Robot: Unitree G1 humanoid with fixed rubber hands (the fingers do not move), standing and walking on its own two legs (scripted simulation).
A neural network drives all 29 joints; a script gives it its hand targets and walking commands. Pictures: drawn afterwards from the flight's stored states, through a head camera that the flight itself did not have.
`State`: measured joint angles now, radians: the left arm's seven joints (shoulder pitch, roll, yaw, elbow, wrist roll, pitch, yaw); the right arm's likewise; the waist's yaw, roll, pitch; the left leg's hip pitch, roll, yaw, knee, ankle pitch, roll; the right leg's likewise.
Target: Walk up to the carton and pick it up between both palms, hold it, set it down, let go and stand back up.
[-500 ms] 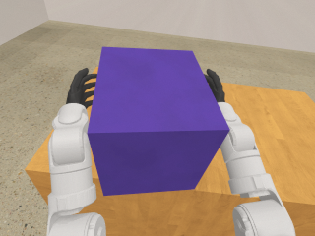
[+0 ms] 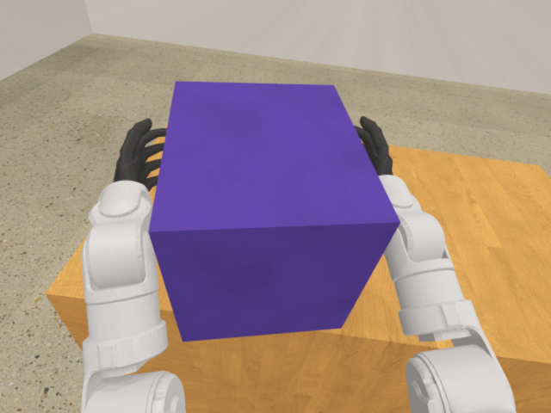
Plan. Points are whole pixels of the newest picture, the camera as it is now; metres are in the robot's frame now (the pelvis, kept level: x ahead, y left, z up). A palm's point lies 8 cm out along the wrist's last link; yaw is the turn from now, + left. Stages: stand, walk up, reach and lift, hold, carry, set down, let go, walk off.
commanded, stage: hold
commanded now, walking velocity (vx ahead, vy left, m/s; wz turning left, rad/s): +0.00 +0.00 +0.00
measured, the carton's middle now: (261, 208) +0.35 +0.00 +0.17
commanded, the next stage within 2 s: none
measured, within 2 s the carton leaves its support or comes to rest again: neither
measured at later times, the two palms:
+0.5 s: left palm (134, 179) +0.36 +0.16 +0.21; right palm (374, 173) +0.36 -0.15 +0.22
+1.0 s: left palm (135, 173) +0.36 +0.16 +0.22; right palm (377, 167) +0.37 -0.15 +0.23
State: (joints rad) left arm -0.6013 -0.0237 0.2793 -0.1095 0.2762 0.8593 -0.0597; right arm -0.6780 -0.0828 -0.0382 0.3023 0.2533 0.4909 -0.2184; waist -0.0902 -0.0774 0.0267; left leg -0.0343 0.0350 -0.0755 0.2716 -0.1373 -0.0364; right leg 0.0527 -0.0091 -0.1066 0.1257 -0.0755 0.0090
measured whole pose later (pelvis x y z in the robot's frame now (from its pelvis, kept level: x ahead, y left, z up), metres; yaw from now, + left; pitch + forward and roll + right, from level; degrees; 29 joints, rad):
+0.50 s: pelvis +0.00 +0.00 +0.00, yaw +0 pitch -6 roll -1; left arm -0.62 -0.03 0.29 -0.10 0.28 0.87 -0.06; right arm -0.70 -0.09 -0.04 0.33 0.26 0.49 -0.22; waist -0.09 -0.08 0.03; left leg -0.02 0.03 -0.07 0.27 -0.14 -0.03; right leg 0.05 -0.01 -0.10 0.13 -0.08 0.01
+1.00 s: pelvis +0.01 +0.00 +0.00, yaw +0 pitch -6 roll -1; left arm -0.62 -0.02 0.28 -0.12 0.28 0.89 -0.06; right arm -0.71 -0.10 -0.03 0.31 0.29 0.51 -0.23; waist -0.09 -0.07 0.01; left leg -0.03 0.04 -0.07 0.27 -0.14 -0.04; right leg 0.06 -0.01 -0.10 0.12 -0.08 0.01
